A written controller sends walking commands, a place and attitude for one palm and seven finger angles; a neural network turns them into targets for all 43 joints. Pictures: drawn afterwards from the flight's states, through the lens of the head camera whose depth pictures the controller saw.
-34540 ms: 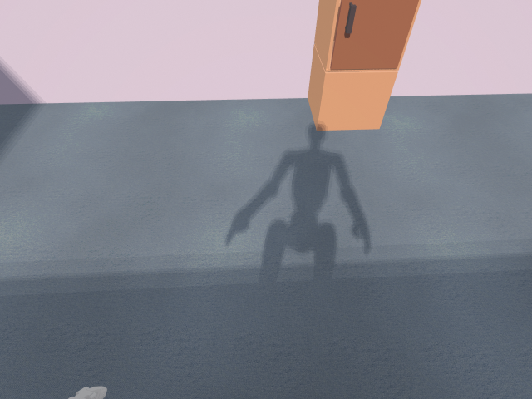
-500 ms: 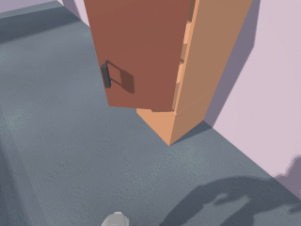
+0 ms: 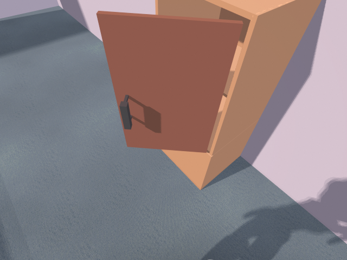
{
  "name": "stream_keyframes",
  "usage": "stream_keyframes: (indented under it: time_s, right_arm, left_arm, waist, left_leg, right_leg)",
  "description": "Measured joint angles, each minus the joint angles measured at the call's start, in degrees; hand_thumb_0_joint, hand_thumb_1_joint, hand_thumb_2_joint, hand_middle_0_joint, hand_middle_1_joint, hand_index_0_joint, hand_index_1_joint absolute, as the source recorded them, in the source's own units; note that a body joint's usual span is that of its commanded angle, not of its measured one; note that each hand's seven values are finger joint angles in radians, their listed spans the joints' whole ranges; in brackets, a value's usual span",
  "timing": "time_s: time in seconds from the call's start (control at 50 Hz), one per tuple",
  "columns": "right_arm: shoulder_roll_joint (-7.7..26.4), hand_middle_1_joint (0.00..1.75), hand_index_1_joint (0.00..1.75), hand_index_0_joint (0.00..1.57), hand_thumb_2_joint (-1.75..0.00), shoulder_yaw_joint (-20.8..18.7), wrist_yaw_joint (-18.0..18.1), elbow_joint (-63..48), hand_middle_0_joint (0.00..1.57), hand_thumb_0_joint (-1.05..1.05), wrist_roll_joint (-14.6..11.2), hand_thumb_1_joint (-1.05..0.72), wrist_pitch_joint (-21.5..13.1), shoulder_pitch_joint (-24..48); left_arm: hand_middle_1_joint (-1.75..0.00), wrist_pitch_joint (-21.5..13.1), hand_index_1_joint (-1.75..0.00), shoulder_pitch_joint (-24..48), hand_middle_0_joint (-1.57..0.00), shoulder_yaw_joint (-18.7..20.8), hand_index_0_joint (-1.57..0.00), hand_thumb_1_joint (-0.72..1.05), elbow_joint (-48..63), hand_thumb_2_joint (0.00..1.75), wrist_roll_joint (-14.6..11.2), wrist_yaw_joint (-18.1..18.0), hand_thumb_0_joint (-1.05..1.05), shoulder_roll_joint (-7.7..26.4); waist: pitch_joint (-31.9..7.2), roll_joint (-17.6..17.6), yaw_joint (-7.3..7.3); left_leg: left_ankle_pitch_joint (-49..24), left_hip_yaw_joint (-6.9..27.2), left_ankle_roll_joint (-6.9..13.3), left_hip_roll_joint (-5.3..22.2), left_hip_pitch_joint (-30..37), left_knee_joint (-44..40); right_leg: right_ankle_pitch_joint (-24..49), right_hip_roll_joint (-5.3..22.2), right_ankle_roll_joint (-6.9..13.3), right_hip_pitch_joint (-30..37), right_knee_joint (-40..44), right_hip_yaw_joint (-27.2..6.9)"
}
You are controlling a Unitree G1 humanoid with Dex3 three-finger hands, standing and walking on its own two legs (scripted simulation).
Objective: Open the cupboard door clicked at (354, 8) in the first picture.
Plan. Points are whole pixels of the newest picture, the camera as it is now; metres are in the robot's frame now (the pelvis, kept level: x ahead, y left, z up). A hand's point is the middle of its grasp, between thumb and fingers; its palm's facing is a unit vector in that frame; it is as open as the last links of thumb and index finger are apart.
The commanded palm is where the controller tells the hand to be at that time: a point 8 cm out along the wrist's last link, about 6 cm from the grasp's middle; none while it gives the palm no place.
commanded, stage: come to a stop and stand still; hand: left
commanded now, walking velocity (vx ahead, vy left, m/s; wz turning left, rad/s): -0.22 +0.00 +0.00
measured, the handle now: (127, 112) +0.60 +0.21 -0.08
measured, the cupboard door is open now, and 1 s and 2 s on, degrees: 46 46 46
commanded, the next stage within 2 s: look again from close up in 0.76 s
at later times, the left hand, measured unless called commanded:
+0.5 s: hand out of the picture +0.04 +0.20 -0.18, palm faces +0.01 -0.98 -0.22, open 7.3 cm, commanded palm none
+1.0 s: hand out of the picture +0.00 +0.18 -0.16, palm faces -0.03 -0.97 -0.24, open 7.4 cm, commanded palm none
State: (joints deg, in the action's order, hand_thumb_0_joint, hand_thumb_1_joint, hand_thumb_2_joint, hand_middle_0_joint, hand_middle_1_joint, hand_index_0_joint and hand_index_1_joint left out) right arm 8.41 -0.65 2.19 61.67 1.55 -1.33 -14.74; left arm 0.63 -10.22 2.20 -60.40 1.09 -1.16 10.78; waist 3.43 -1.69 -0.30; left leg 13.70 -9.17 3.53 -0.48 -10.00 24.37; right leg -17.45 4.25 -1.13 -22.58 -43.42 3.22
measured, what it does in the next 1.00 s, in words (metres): steps on the spot: right foot, then left foot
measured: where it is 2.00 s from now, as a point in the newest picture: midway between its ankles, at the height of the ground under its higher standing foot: outside the picture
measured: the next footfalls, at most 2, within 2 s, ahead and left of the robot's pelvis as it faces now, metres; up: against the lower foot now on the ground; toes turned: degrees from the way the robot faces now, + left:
right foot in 0.08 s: +0.07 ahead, -0.13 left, +0.00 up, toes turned -3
left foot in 0.38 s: +0.02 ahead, +0.11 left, +0.00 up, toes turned +2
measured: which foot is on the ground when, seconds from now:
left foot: down 0.00-0.12, up 0.14-0.36, down 0.38-1.00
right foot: up 0.00-0.06, down 0.08-1.00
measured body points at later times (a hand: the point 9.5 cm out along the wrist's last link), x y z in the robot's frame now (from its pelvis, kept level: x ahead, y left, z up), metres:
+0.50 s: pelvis -0.01 +0.01 -0.01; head +0.00 +0.02 +0.44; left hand +0.04 +0.25 -0.17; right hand +0.04 -0.23 -0.16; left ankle -0.02 +0.11 -0.74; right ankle +0.02 -0.12 -0.74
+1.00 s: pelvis +0.00 +0.01 +0.00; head +0.02 -0.03 +0.45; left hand +0.01 +0.23 -0.15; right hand +0.01 -0.22 -0.17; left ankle -0.02 +0.11 -0.74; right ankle +0.03 -0.12 -0.74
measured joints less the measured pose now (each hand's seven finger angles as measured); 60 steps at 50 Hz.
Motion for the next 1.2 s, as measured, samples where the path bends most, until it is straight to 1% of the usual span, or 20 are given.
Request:
stream_keyframes:
  time_s: [0.04,0.08,0.12,0.14,0.18,0.22,0.26,0.32,0.36,0.38,0.4,0.42,0.46,0.5,0.52,0.58,0.66,0.88,1.04,1.2]
  right_arm:
    - [-0.4,0.3,0.29,0.21,-0.9,-0.2,0.0,0.9,0.2,0.0,-0.1,-0.93,1.0,-0.6]
    - [-0.7,0.3,0.29,0.21,-0.9,-0.5,0.0,1.4,0.2,0.0,-0.3,-0.92,1.8,-1.3]
    - [-0.4,0.3,0.29,0.21,-0.9,-1.0,-0.3,1.4,0.2,0.0,-0.7,-0.92,2.6,-1.1]
    - [-0.1,0.3,0.29,0.21,-0.9,-1.2,-0.4,1.2,0.2,0.01,-0.8,-0.91,3.0,-1.0]
    - [0.2,0.3,0.29,0.2,-0.9,-1.6,-0.5,0.9,0.2,0.01,-1.0,-0.91,3.9,-0.7]
    - [0.5,0.3,0.29,0.2,-0.9,-1.8,-0.6,0.8,0.2,0.01,-1.2,-0.91,4.6,-0.1]
    - [0.8,0.3,0.29,0.2,-0.9,-1.9,-0.6,0.5,0.2,0.01,-1.3,-0.91,4.8,0.7]
    - [1.0,0.3,0.29,0.2,-0.9,-1.9,-0.8,-0.2,0.2,0.01,-1.2,-0.91,4.6,1.6]
    - [1.1,0.3,0.29,0.2,-0.9,-1.9,-0.9,-0.7,0.2,0.01,-1.1,-0.91,4.1,2.1]
    - [1.3,0.3,0.29,0.2,-0.9,-1.8,-1.0,-1.1,0.2,0.01,-1.0,-0.91,3.7,2.0]
    - [1.5,0.3,0.29,0.2,-0.9,-1.9,-1.1,-1.6,0.2,0.01,-1.0,-0.91,3.4,2.1]
    - [1.6,0.3,0.29,0.2,-0.9,-1.9,-1.2,-2.4,0.2,0.01,-0.7,-0.91,3.2,2.0]
    - [1.9,0.3,0.29,0.2,-0.9,-1.6,-1.3,-4.9,0.2,0.01,-0.5,-0.91,2.9,1.1]
    - [2.3,0.3,0.29,0.2,-0.9,-1.1,-1.3,-7.3,0.2,0.01,-0.3,-0.91,2.6,0.3]
    - [2.3,0.3,0.29,0.2,-0.9,-0.8,-1.3,-8.1,0.2,0.01,-0.2,-0.91,2.5,0.2]
    - [2.3,0.3,0.29,0.2,-0.9,-0.3,-1.1,-9.3,0.2,0.01,-0.4,-0.92,2.1,0.4]
    - [3.2,0.3,0.29,0.2,-0.9,0.0,-1.5,-9.4,0.2,0.0,-0.3,-0.93,1.8,0.7]
    - [4.2,0.3,0.29,0.2,-0.9,0.9,-1.5,-4.8,0.2,0.01,-0.4,-0.92,1.0,-0.8]
    - [2.8,0.3,0.29,0.2,-0.9,1.5,-1.2,-0.4,0.2,0.01,-0.5,-0.91,0.5,-2.2]
    - [1.2,0.3,0.29,0.2,-0.9,1.6,-1.0,2.0,0.2,0.01,-0.4,-0.9,0.4,-2.7]
  left_arm:
    - [-0.29,0.5,-0.3,0.7,-0.2,-0.1,-0.2,0.93,0.6,0.9,0.0,0.0,0.0,0.3]
    - [-0.29,0.5,-0.3,0.9,-0.2,-0.1,-0.2,0.92,1.4,0.9,0.1,0.0,0.0,0.6]
    - [-0.29,0.3,-0.3,1.3,-0.2,-0.3,-0.2,0.92,1.7,0.9,0.2,-0.1,0.0,0.2]
    - [-0.29,0.1,-0.3,1.5,-0.2,-0.5,-0.2,0.92,1.8,0.9,0.2,-0.1,0.0,0.0]
    - [-0.29,-0.2,-0.3,1.9,-0.2,-0.7,-0.2,0.92,1.9,0.9,0.1,-0.4,0.0,-0.5]
    - [-0.29,-0.2,-0.3,2.4,-0.2,-0.8,-0.2,0.91,2.1,0.9,0.2,-0.7,0.0,-1.1]
    - [-0.29,-0.2,-0.3,2.6,-0.2,-0.7,-0.2,0.91,2.4,0.9,0.3,-0.8,0.0,-1.5]
    - [-0.3,-0.1,-0.3,2.5,-0.2,-0.4,-0.2,0.91,2.5,0.9,0.4,-0.8,0.0,-1.6]
    - [-0.3,0.0,-0.3,2.2,-0.21,-0.2,-0.21,0.91,2.3,0.9,0.3,-0.7,0.0,-1.2]
    - [-0.3,0.1,-0.3,1.9,-0.21,-0.1,-0.21,0.91,2.1,0.9,0.1,-0.6,0.0,-1.1]
    - [-0.3,0.0,-0.3,1.6,-0.21,-0.4,-0.21,0.91,1.8,0.9,-0.1,-1.0,0.0,-0.9]
    - [-0.3,0.1,-0.3,1.0,-0.21,-0.6,-0.21,0.91,1.7,0.9,-0.2,-1.4,0.0,-0.7]
    - [-0.3,0.9,-0.3,-0.9,-0.21,-1.3,-0.21,0.91,1.9,0.9,0.0,-1.4,0.0,-0.5]
    - [-0.3,1.6,-0.3,-2.7,-0.21,-1.8,-0.21,0.91,2.0,0.9,0.3,-0.8,0.0,-0.4]
    - [-0.3,1.6,-0.3,-3.5,-0.21,-2.0,-0.2,0.91,2.0,0.9,0.4,-0.5,0.0,-0.3]
    - [-0.3,1.2,-0.3,-5.4,-0.2,-2.2,-0.2,0.91,1.7,0.9,0.4,0.0,0.0,0.2]
    - [-0.29,1.0,-0.3,-7.7,-0.2,-2.6,-0.2,0.91,0.8,0.9,0.4,0.3,0.0,0.4]
    - [-0.29,-0.2,-0.3,-8.5,-0.2,-3.4,-0.2,0.91,-1.9,0.9,0.1,0.5,0.0,-1.1]
    - [-0.3,-1.2,-0.3,-5.2,-0.2,-3.7,-0.2,0.91,-2.9,0.9,-0.1,0.2,0.0,-2.8]
    - [-0.3,-1.6,-0.3,-2.7,-0.2,-3.1,-0.2,0.93,-3.2,0.9,-0.3,-0.1,0.01,-1.7]
  waist:
    - [0.1,0.3,0.39]
    - [0.0,0.3,0.56]
    - [0.4,1.6,1.05]
    - [0.6,2.3,1.56]
    - [1.0,2.7,2.03]
    - [1.4,2.5,1.81]
    - [1.7,2.0,1.34]
    - [1.6,0.9,0.69]
    - [1.4,0.2,0.37]
    - [1.0,0.3,0.31]
    - [1.0,0.3,0.26]
    - [0.9,0.0,0.05]
    - [-0.2,0.2,-0.25]
    - [-1.3,1.4,-0.44]
    - [-1.6,1.9,-0.53]
    - [-1.9,3.0,-0.82]
    - [-2.7,4.5,-1.23]
    - [-2.1,5.2,-0.95]
    - [-1.2,4.6,-0.01]
    - [-1.2,3.9,0.67]
  left_leg:
    - [1.6,-0.1,-0.5,0.4,-0.2,2.0]
    - [3.6,-0.5,-1.2,0.5,-1.2,4.8]
    - [4.8,-0.3,-2.1,1.7,-2.5,7.6]
    - [6.2,0.8,-2.9,1.9,-3.4,9.5]
    - [12.8,3.4,-3.9,1.4,-5.8,16.3]
    - [16.3,5.6,-4.6,0.7,-7.8,22.8]
    - [17.3,6.9,-5.2,0.4,-8.4,24.9]
    - [14.8,7.3,-5.7,0.5,-7.1,20.2]
    - [10.0,7.1,-5.7,0.8,-4.7,12.9]
    - [6.5,7.2,-5.5,1.2,-3.1,8.5]
    - [3.4,6.9,-4.5,1.4,-2.9,7.5]
    - [3.5,6.4,-3.6,1.1,-3.1,8.6]
    - [5.5,5.3,-2.2,0.6,-3.1,10.1]
    - [6.2,4.7,-1.3,0.2,-2.9,10.0]
    - [6.1,4.4,-1.0,-0.1,-2.9,9.9]
    - [5.4,3.7,-0.6,-0.9,-2.2,8.9]
    - [4.0,3.0,-0.3,-1.4,-1.3,6.2]
    - [1.8,3.0,-1.0,-1.5,0.2,1.2]
    - [2.1,3.7,-2.3,-0.4,1.5,0.3]
    - [2.6,4.5,-3.7,1.0,2.4,0.0]
  right_leg:
    - [0.7,-0.6,0.3,2.9,4.7,0.3]
    - [4.3,-0.8,0.9,5.8,9.7,0.3]
    - [1.4,-1.8,1.7,5.8,9.6,0.5]
    - [0.7,-2.1,2.1,5.6,9.2,0.9]
    - [0.4,-2.1,2.6,5.5,9.2,1.5]
    - [1.2,-2.0,2.8,5.9,10.2,1.8]
    - [2.1,-1.8,2.7,6.3,11.5,1.8]
    - [3.3,-1.5,2.3,6.4,12.7,1.7]
    - [3.5,-1.3,1.7,6.1,12.3,1.7]
    - [3.2,-1.4,1.4,5.6,11.5,1.9]
    - [2.9,-1.4,1.0,5.3,10.5,1.9]
    - [2.6,-1.1,0.7,5.1,9.6,1.4]
    - [0.8,-0.7,1.3,4.7,8.1,0.3]
    - [-1.9,-0.8,2.0,4.4,7.3,-0.7]
    - [-1.2,-0.8,2.1,4.4,7.5,-1.3]
    - [3.5,-0.6,1.0,4.8,9.1,-2.9]
    - [4.0,-0.3,0.0,5.3,11.0,-3.7]
    - [5.3,-0.4,-0.7,5.8,13.9,-3.7]
    - [4.4,-1.5,0.4,6.8,14.2,-3.0]
    - [3.5,-2.7,1.7,8.0,14.4,-1.9]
